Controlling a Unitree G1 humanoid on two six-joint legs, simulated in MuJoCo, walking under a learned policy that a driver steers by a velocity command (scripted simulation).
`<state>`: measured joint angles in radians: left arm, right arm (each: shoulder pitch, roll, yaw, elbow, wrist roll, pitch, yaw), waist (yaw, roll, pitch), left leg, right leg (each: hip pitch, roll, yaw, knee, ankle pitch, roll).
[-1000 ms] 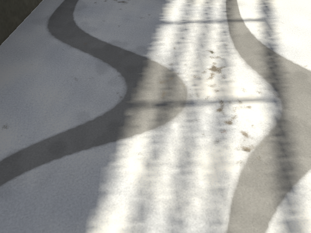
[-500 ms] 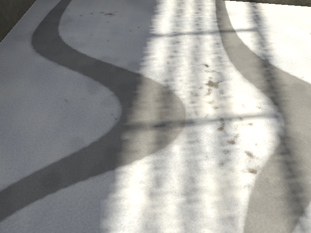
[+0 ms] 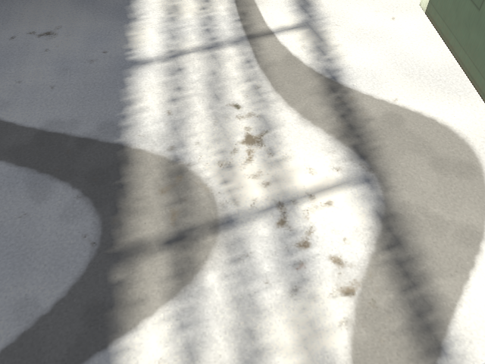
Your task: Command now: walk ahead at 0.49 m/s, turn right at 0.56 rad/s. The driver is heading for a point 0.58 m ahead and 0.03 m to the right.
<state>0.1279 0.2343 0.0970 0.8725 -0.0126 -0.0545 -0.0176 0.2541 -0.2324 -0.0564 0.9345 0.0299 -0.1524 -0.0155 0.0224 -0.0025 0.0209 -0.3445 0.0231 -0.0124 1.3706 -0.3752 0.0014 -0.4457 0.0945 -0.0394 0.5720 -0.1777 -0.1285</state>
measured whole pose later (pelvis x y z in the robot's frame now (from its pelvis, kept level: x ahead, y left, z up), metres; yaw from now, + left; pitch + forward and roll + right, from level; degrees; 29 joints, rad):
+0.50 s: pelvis +0.27 +0.04 +0.01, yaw -15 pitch +3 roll +1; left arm 0.27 0.26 0.08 0.75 -0.02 -0.06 0.01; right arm 0.23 -0.23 -0.07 0.80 -0.01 -0.11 0.01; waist -0.02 -0.04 -0.02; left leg -0.33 -0.03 0.00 0.46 -0.19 0.03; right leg -0.55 0.01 0.07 1.21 -0.34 -0.05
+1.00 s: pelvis +0.45 -0.06 +0.02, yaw -17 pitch +3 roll +0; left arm 0.16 0.22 0.04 0.73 0.02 -0.05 -0.01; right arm 0.19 -0.28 -0.05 0.83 0.00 -0.03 -0.02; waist -0.01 0.03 0.01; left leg -0.52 0.07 -0.02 0.95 -0.42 -0.07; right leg -0.36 0.02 -0.02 0.43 -0.13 -0.05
